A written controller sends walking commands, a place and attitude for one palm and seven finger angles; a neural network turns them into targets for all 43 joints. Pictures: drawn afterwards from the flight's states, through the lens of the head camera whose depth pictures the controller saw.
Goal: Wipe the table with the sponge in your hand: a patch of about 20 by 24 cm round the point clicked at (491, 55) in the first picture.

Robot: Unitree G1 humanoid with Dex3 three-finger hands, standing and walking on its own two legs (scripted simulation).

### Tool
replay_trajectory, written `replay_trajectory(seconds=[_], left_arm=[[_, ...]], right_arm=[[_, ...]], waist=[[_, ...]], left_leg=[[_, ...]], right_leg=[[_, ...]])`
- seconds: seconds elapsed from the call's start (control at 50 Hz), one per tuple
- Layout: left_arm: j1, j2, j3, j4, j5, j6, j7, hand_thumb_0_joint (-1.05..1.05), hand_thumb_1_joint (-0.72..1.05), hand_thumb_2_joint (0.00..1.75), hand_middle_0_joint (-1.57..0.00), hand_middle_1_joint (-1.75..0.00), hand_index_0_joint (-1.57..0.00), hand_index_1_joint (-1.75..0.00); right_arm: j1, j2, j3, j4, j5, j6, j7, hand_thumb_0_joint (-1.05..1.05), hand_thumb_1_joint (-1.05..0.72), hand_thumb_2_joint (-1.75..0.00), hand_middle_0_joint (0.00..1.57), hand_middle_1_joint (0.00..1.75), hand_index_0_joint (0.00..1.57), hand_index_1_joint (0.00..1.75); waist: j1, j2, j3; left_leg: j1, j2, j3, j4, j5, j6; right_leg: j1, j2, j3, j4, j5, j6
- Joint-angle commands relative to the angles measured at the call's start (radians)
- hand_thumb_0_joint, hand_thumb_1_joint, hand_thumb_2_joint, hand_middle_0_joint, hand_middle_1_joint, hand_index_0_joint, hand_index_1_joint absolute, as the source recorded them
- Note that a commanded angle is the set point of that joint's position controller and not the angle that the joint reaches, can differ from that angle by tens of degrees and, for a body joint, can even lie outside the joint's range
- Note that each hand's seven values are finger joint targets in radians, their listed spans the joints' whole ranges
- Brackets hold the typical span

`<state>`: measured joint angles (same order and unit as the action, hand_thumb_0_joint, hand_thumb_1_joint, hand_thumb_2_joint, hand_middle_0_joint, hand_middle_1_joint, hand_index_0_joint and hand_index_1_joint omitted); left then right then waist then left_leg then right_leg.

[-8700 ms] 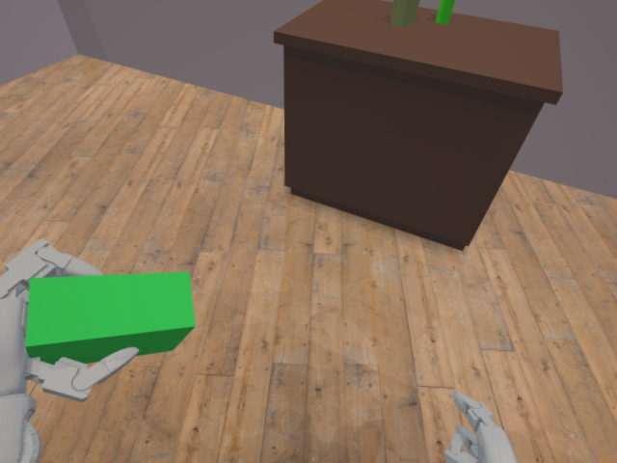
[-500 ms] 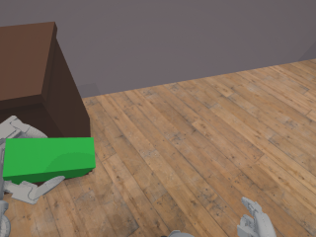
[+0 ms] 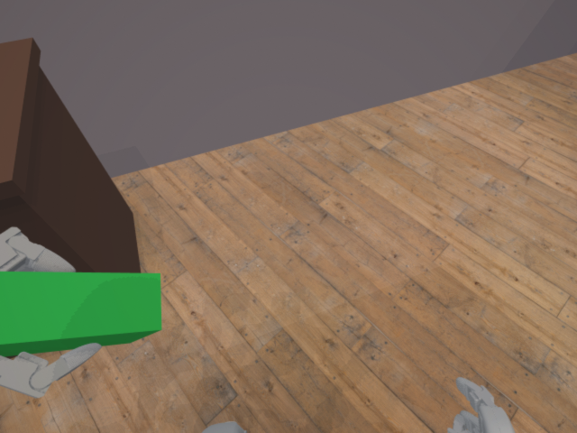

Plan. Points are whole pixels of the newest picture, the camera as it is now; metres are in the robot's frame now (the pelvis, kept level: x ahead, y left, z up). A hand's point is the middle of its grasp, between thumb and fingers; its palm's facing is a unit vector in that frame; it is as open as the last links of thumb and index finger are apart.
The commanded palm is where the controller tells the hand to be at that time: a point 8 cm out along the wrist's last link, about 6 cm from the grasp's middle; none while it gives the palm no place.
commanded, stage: take the last steps up to it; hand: left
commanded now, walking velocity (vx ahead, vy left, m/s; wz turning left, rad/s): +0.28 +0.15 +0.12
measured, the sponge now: (101, 312) +0.23 +0.20 +0.13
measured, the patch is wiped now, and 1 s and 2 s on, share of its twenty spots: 0.00 0.00 0.00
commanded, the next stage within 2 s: come to a stop and stand still in 0.98 s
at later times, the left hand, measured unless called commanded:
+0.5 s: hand out of the picture +0.25 +0.33 +0.17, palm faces +0.45 -0.76 -0.47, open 10.2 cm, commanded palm +0.20 +0.36 +0.17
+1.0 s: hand out of the picture +0.35 +0.42 +0.17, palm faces +0.40 -0.78 -0.49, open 10.1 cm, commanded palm +0.28 +0.46 +0.17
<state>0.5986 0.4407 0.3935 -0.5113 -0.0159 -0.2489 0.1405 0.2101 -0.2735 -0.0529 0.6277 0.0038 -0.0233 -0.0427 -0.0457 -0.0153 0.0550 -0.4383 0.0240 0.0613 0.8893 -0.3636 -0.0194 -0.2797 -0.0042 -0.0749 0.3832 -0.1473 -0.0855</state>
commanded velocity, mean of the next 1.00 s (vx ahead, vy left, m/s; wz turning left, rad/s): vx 0.24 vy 0.15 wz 0.04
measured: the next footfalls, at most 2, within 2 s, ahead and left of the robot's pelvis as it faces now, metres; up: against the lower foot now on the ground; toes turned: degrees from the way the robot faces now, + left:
left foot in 0.28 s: +0.04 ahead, +0.20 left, +0.00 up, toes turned +9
right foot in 0.52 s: +0.12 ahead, -0.01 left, +0.00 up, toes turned -7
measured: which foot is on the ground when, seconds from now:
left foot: up 0.00-0.26, down 0.28-0.52, up 0.54-0.84, down 0.86-1.00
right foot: down 0.00-0.28, up 0.30-0.50, down 0.52-0.86, up 0.88-1.00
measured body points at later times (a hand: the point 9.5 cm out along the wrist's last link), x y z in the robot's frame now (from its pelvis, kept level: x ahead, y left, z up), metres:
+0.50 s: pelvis +0.05 +0.08 -0.02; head +0.06 +0.06 +0.43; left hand +0.22 +0.36 +0.19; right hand +0.22 -0.10 -0.12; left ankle +0.00 +0.20 -0.75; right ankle +0.07 -0.01 -0.74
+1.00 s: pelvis +0.13 +0.17 -0.02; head +0.19 +0.19 +0.43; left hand +0.33 +0.46 +0.19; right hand +0.32 -0.06 -0.10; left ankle +0.16 +0.28 -0.75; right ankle +0.10 +0.05 -0.68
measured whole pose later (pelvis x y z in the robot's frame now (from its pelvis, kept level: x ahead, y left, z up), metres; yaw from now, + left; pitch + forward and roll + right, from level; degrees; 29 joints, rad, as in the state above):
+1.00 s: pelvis +0.13 +0.17 -0.02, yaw +2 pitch +1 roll -1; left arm 0.47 0.45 0.43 -0.58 -0.01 -0.26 0.15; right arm 0.15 -0.17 -0.04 0.60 0.02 -0.10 -0.04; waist -0.01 -0.04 0.10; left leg -0.33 0.07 0.15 0.57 -0.26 0.02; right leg -0.46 -0.08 -0.11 1.10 -0.53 0.04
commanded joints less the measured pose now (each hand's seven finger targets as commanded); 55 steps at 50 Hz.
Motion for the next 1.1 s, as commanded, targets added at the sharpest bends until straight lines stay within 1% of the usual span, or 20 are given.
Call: replay_trajectory(seconds=[0.0, 0.14, 0.22, 0.26, 0.28, 0.34, 0.38, 0.46, 0.48, 0.5, 0.52, 0.54, 0.58, 0.64, 0.78, 0.8, 0.84, 0.9, 0.98, 1.08], left_arm=[[-0.035, 0.117, 0.123, -0.123, -0.014, -0.049, 0.038, 0.00, 0.10, 1.30, -1.20, -1.60, -1.20, -1.60], [-0.195, 0.106, 0.061, -0.179, 0.006, -0.042, 0.043, 0.00, 0.10, 1.30, -1.20, -1.60, -1.20, -1.60], [-0.247, 0.105, 0.058, -0.245, 0.006, -0.049, 0.050, 0.00, 0.10, 1.30, -1.20, -1.60, -1.20, -1.60], [-0.262, 0.080, 0.047, -0.279, 0.008, -0.059, 0.049, 0.00, 0.10, 1.30, -1.20, -1.60, -1.20, -1.60], [-0.262, 0.105, 0.053, -0.281, 0.021, -0.064, 0.051, 0.00, 0.10, 1.30, -1.20, -1.60, -1.20, -1.60], [-0.210, 0.101, 0.075, -0.170, 0.010, -0.046, 0.028, 0.00, 0.10, 1.30, -1.20, -1.60, -1.20, -1.60], [-0.276, 0.077, 0.045, -0.220, 0.007, -0.054, 0.022, 0.00, 0.10, 1.30, -1.20, -1.60, -1.20, -1.60], [-0.237, 0.070, 0.034, -0.156, 0.000, -0.032, 0.017, 0.00, 0.10, 1.30, -1.20, -1.60, -1.20, -1.60], [-0.229, 0.071, 0.030, -0.126, 0.007, -0.025, 0.016, 0.00, 0.10, 1.30, -1.20, -1.60, -1.20, -1.60], [-0.234, 0.120, 0.066, -0.111, 0.010, -0.019, 0.017, 0.00, 0.10, 1.30, -1.20, -1.60, -1.20, -1.60], [-0.235, 0.146, 0.106, -0.105, -0.007, -0.025, 0.018, 0.00, 0.10, 1.30, -1.20, -1.60, -1.20, -1.60], [-0.271, 0.138, 0.114, -0.123, -0.010, -0.033, 0.015, 0.00, 0.10, 1.30, -1.20, -1.60, -1.20, -1.60], [-0.200, 0.157, 0.144, -0.131, -0.018, -0.044, 0.007, 0.00, 0.10, 1.30, -1.20, -1.60, -1.20, -1.60], [-0.165, 0.127, 0.128, -0.197, -0.006, -0.077, 0.011, 0.00, 0.10, 1.30, -1.20, -1.60, -1.20, -1.60], [-0.123, 0.127, 0.131, -0.332, -0.001, -0.067, 0.054, 0.00, 0.10, 1.30, -1.20, -1.60, -1.20, -1.60], [-0.139, 0.126, 0.130, -0.371, -0.001, -0.073, 0.053, 0.00, 0.10, 1.30, -1.20, -1.60, -1.20, -1.60], [-0.133, 0.120, 0.128, -0.405, 0.006, -0.095, 0.054, 0.00, 0.10, 1.30, -1.20, -1.60, -1.20, -1.60], [-0.108, 0.152, 0.161, -0.291, 0.000, -0.087, 0.043, 0.00, 0.10, 1.30, -1.20, -1.60, -1.20, -1.60], [-0.072, 0.097, 0.116, -0.333, -0.015, -0.077, 0.022, 0.00, 0.10, 1.30, -1.20, -1.60, -1.20, -1.60], [-0.060, 0.115, 0.111, -0.265, -0.030, -0.026, 0.021, 0.00, 0.10, 1.30, -1.20, -1.60, -1.20, -1.60]], right_arm=[[-0.080, -0.047, -0.015, -0.149, -0.003, -0.061, 0.000, 0.00, -0.90, -0.90, 0.20, 0.30, 0.20, 0.30], [-0.071, -0.052, -0.021, -0.156, -0.010, -0.080, -0.011, 0.00, -0.90, -0.90, 0.20, 0.30, 0.20, 0.30], [-0.040, -0.043, -0.017, -0.159, -0.014, -0.087, -0.025, 0.00, -0.90, -0.90, 0.20, 0.30, 0.20, 0.30], [-0.058, -0.070, -0.018, -0.176, -0.006, -0.089, -0.023, 0.00, -0.90, -0.90, 0.20, 0.30, 0.20, 0.30], [-0.064, -0.044, -0.013, -0.183, 0.001, -0.100, -0.022, 0.00, -0.90, -0.90, 0.20, 0.30, 0.20, 0.30], [-0.068, -0.041, -0.014, -0.140, 0.003, -0.104, -0.011, 0.00, -0.90, -0.90, 0.20, 0.30, 0.20, 0.30], [-0.083, -0.035, -0.004, -0.137, 0.010, -0.119, -0.006, 0.00, -0.90, -0.90, 0.20, 0.30, 0.20, 0.30], [-0.074, -0.038, 0.006, -0.121, 0.009, -0.120, -0.006, 0.00, -0.90, -0.90, 0.20, 0.30, 0.20, 0.30], [-0.075, -0.030, 0.008, -0.117, 0.009, -0.113, -0.008, 0.00, -0.90, -0.90, 0.20, 0.30, 0.20, 0.30], [-0.084, -0.007, 0.008, -0.122, 0.009, -0.102, -0.005, 0.00, -0.90, -0.90, 0.20, 0.30, 0.20, 0.30], [-0.120, -0.019, 0.004, -0.141, 0.007, -0.098, 0.002, 0.00, -0.90, -0.90, 0.20, 0.30, 0.20, 0.30], [-0.115, -0.020, 0.004, -0.130, 0.004, -0.096, 0.002, 0.00, -0.90, -0.90, 0.20, 0.30, 0.20, 0.30], [-0.120, -0.025, 0.003, -0.119, 0.006, -0.068, 0.010, 0.00, -0.90, -0.90, 0.20, 0.30, 0.20, 0.30], [-0.133, -0.002, 0.023, -0.125, -0.002, -0.053, 0.014, 0.00, -0.90, -0.90, 0.20, 0.30, 0.20, 0.30], [-0.088, -0.007, -0.013, -0.154, -0.010, -0.093, -0.009, 0.00, -0.90, -0.90, 0.20, 0.30, 0.20, 0.30], [-0.068, -0.022, -0.027, -0.164, -0.004, -0.099, -0.016, 0.00, -0.90, -0.90, 0.20, 0.30, 0.20, 0.30], [-0.056, -0.064, -0.051, -0.174, 0.004, -0.104, -0.014, 0.00, -0.90, -0.90, 0.20, 0.30, 0.20, 0.30], [-0.053, -0.046, -0.043, -0.145, 0.006, -0.116, -0.006, 0.00, -0.90, -0.90, 0.20, 0.30, 0.20, 0.30], [-0.060, -0.036, -0.032, -0.145, 0.025, -0.127, 0.011, 0.00, -0.90, -0.90, 0.20, 0.30, 0.20, 0.30], [-0.051, -0.030, 0.004, -0.155, 0.012, -0.121, -0.009, 0.00, -0.90, -0.90, 0.20, 0.30, 0.20, 0.30]], waist=[[0.056, -0.091, -0.176], [0.058, -0.122, -0.125], [0.031, 0.007, -0.137], [0.037, 0.351, -0.097], [0.042, 0.339, -0.086], [0.046, 0.280, -0.039], [0.055, 0.286, -0.035], [0.063, 0.131, -0.108], [0.064, 0.019, -0.138], [0.057, -0.249, -0.159], [0.071, -0.314, -0.134], [0.058, -0.209, -0.115], [0.061, -0.099, -0.092], [0.044, -0.123, -0.096], [0.044, -0.050, -0.207], [0.033, 0.049, -0.237], [0.040, 0.439, -0.270], [0.033, 0.277, -0.205], [0.042, 0.282, -0.185], [0.034, 0.194, -0.186]], left_leg=[[-0.077, 0.027, 0.002, -0.103, -0.012, 0.015], [0.085, 0.012, 0.048, -0.261, -0.026, 0.038], [0.321, 0.007, 0.059, -0.498, 0.011, 0.056], [0.445, 0.268, -0.293, -0.618, 0.035, 0.175], [0.423, 0.336, -0.357, -0.645, 0.138, 0.223], [0.251, 0.296, -0.249, -0.622, 0.110, 0.243], [0.221, 0.233, -0.109, -0.592, 0.179, 0.201], [0.169, 0.181, -0.053, -0.375, 0.266, 0.135], [0.075, 0.135, -0.006, -0.192, 0.231, 0.111], [-0.132, 0.025, 0.072, 0.075, 0.052, 0.059], [-0.275, -0.013, -0.001, 0.289, -0.176, 0.023], [-0.247, 0.037, -0.110, 0.345, -0.124, 0.011], [-0.246, 0.081, -0.104, 0.333, -0.056, -0.003], [-0.131, 0.096, -0.040, 0.124, 0.024, -0.002], [0.225, -0.018, 0.144, -0.418, 0.198, 0.005], [0.328, 0.001, 0.116, -0.466, 0.227, 0.014], [0.537, 0.335, -0.310, -0.502, 0.628, 0.187], [0.427, 0.350, -0.312, -0.507, 0.580, 0.260], [0.348, 0.229, -0.092, -0.509, 0.535, 0.191], [0.322, 0.250, -0.088, -0.503, 0.586, 0.153]], right_leg=[[0.228, -0.335, 0.324, -0.173, -0.149, -0.065], [0.096, -0.343, 0.286, -0.172, -0.310, -0.066], [-0.004, -0.225, 0.162, 0.029, -0.310, 0.009], [-0.256, -0.039, -0.032, 0.400, -0.370, 0.095], [-0.307, -0.034, -0.039, 0.573, -0.437, 0.095], [-0.274, -0.089, -0.008, 0.625, -0.369, 0.111], [-0.184, -0.082, -0.057, 0.487, -0.313, 0.117], [0.117, -0.026, -0.105, 0.108, -0.164, 0.103], [0.230, -0.107, 0.005, 0.029, -0.103, 0.061], [0.355, -0.326, 0.367, -0.043, -0.033, -0.032], [0.371, -0.488, 0.594, -0.100, 0.086, -0.111], [0.280, -0.497, 0.558, -0.117, -0.012, -0.115], [0.217, -0.446, 0.421, -0.099, -0.029, -0.109], [0.122, -0.361, 0.138, -0.071, 0.163, -0.050], [0.178, -0.265, 0.016, 0.142, 0.223, 0.022], [0.128, -0.226, -0.005, 0.288, 0.205, 0.051], [-0.230, -0.055, -0.061, 0.707, -0.514, 0.123], [-0.336, -0.099, 0.018, 0.833, -0.472, 0.115], [-0.253, -0.078, -0.053, 0.619, -0.296, 0.124], [-0.098, -0.020, -0.097, 0.328, -0.239, 0.124]])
